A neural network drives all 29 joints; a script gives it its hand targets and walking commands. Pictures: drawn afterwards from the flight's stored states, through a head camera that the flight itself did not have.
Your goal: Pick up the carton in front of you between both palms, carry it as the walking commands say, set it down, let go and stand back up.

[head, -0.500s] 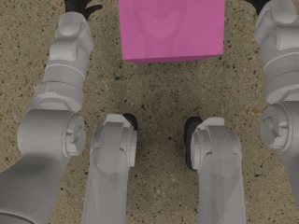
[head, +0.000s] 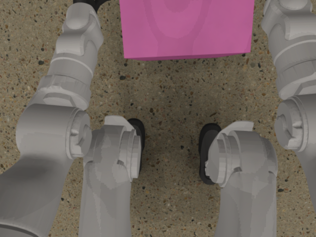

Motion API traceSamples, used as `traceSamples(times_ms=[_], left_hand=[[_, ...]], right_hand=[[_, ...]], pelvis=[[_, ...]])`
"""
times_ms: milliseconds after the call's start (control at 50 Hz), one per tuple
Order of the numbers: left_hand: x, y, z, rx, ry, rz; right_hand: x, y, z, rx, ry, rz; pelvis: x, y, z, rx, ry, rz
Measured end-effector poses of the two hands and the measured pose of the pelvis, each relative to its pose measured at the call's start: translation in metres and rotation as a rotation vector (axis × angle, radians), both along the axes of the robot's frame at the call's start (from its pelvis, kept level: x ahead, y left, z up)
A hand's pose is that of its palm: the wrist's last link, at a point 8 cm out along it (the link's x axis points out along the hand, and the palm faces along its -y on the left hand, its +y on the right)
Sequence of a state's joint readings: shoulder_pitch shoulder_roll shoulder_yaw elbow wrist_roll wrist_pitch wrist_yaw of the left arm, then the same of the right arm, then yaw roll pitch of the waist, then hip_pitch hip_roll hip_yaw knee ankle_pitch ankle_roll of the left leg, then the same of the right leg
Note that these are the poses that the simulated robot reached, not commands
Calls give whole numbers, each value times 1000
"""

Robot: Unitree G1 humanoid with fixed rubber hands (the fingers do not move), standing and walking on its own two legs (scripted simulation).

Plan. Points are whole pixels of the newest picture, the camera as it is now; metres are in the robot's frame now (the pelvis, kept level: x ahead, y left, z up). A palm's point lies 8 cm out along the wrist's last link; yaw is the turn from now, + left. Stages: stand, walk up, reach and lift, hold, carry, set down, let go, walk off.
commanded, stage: reach and lift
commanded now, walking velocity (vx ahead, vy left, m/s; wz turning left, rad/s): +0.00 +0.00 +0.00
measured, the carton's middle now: (181, 9) +0.53 -0.02 -0.24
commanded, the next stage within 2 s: none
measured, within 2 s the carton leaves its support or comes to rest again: leaves its support in 0.48 s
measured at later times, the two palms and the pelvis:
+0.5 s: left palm out of the picture +0.54 +0.14 -0.16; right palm out of the picture +0.55 -0.16 -0.17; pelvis +0.00 +0.00 +0.00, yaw -1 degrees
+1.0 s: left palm out of the picture +0.49 +0.13 +0.03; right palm out of the picture +0.49 -0.17 +0.03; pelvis -0.02 +0.01 +0.09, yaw -3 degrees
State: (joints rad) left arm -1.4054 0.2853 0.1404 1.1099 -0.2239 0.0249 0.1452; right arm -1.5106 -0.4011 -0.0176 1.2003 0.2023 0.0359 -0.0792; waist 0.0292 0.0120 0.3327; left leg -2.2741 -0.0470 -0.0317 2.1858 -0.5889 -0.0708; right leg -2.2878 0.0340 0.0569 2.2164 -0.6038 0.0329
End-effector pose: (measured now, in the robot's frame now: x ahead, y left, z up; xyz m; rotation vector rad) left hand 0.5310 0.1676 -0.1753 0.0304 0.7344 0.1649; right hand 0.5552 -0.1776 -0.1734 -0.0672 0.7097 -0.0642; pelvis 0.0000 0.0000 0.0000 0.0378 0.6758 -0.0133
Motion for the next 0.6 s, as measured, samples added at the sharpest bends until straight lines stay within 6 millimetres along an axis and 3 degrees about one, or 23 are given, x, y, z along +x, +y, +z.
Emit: traceSamples(times_ms=[140,220,480,600], left_hand=[[-4,-11,2,-21,-11,-18],[-1,-29,6,-44,-16,-43],[9,-24,13,-38,20,-29],[5,-22,38,-38,-30,44]], right_hand=[[-13,-2,-2,-4,11,-11],[-11,12,3,7,4,16],[-5,15,6,9,59,28],[-10,23,22,18,19,-21]], pelvis=[[-8,2,1,-7,-17,0],[-13,2,3,-8,-34,-2],[-5,0,-2,-5,-30,-9],[1,-1,-1,-4,4,-9]])
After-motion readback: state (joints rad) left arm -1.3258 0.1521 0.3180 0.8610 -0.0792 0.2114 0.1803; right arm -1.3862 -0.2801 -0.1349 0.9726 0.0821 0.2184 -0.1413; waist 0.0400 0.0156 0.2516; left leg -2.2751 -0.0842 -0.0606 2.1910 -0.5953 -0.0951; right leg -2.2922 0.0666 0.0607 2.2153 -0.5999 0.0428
